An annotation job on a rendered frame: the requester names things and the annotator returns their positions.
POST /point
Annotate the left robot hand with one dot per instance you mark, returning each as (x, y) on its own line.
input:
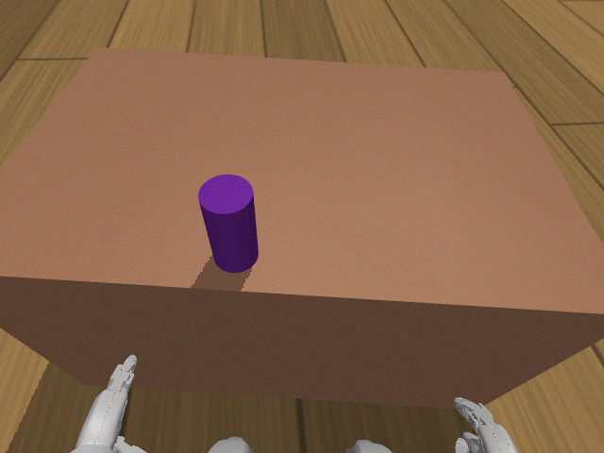
(103, 423)

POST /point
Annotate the can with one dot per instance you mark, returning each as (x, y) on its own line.
(227, 205)

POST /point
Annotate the right robot hand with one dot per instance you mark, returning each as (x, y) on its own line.
(492, 437)

